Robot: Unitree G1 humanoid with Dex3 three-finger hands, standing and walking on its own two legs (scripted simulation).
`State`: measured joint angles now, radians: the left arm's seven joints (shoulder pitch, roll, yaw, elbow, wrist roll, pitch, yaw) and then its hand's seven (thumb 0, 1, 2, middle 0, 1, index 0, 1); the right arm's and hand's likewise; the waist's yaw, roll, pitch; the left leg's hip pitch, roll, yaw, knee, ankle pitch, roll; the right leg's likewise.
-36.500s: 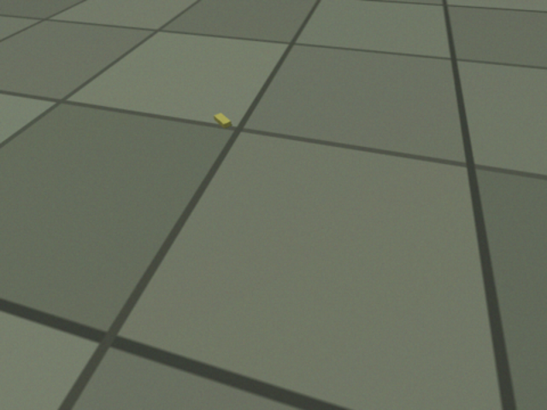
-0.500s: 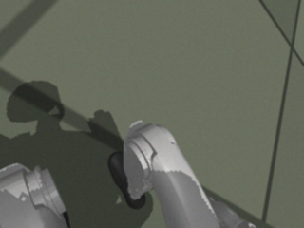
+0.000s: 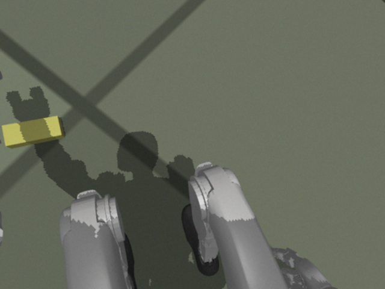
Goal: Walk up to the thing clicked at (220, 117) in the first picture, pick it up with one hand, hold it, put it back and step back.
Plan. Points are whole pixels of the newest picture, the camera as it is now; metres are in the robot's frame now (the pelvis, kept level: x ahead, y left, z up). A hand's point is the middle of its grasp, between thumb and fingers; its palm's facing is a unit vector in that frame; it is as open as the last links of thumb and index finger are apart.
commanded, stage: withdraw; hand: left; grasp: from above
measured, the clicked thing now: (34, 131) +0.50 +0.31 -0.34
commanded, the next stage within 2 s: home in 0.36 s
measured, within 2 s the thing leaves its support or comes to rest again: neither
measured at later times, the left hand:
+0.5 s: hand out of the picture +0.51 +0.33 -0.17, palm faces -0.38 -0.03 -0.92, open 13.7 cm
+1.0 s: hand out of the picture +0.35 +0.31 -0.01, palm faces -0.26 -0.61 -0.75, open 7.9 cm
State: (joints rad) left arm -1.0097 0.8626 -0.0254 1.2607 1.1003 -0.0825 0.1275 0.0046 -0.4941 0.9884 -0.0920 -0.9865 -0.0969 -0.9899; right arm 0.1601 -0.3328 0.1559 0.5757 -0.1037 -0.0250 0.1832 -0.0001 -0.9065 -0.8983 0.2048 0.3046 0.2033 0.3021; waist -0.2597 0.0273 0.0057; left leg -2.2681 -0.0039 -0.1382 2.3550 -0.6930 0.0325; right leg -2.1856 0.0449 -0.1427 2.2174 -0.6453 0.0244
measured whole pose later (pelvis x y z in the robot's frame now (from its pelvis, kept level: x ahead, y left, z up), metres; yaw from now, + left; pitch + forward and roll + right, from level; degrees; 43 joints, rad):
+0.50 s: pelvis +0.00 +0.00 -0.02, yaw +0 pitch +35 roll -11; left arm -1.12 0.92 0.06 1.42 1.26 -0.16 0.32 0.00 -0.44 0.94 -0.14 -0.94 -0.15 -0.94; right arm 0.21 -0.29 0.18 0.63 -0.13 -0.01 0.12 0.00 -0.90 -0.89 0.20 0.30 0.20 0.30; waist -0.32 -0.01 0.00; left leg -2.36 -0.01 -0.12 2.41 -0.67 0.03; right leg -2.28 0.04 -0.13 2.28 -0.63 0.03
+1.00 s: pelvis +0.00 +0.00 +0.11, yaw +6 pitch +34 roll -7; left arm -0.41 0.55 0.04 0.62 0.54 0.08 0.03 0.01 0.78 0.88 -0.21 -0.32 -0.21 -0.32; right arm 0.14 -0.30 -0.01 0.60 0.00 0.03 0.05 0.00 -0.91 -0.90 0.20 0.30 0.20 0.30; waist -0.09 0.04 -0.19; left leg -1.94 -0.01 -0.07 2.00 -0.66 0.03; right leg -1.89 0.03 -0.07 1.92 -0.63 0.02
